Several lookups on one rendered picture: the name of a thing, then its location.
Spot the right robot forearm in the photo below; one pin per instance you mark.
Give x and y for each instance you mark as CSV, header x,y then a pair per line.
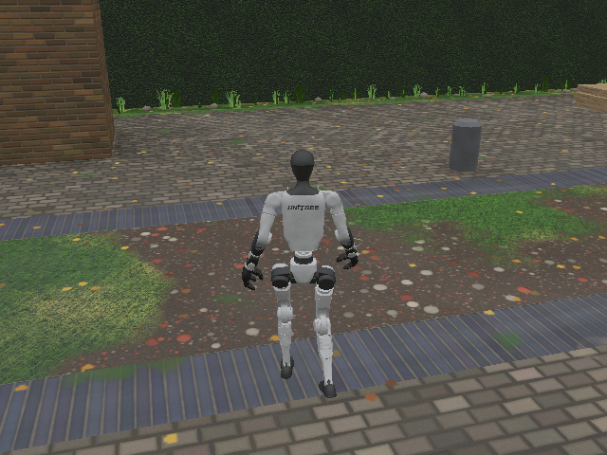
x,y
349,245

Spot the robot left hand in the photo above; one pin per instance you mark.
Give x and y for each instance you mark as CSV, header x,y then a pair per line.
x,y
246,276

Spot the robot right upper arm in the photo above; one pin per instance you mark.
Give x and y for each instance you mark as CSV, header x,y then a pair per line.
x,y
333,201

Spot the robot right hand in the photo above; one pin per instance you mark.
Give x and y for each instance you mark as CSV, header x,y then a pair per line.
x,y
353,262

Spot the left robot forearm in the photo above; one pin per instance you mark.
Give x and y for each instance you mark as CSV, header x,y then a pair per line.
x,y
254,254

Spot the left robot shin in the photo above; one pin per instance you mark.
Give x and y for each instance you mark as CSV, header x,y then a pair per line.
x,y
284,333

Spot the robot left upper arm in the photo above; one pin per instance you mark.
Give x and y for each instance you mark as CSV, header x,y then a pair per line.
x,y
274,200

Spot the robot torso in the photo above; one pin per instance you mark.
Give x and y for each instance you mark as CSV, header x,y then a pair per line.
x,y
303,221

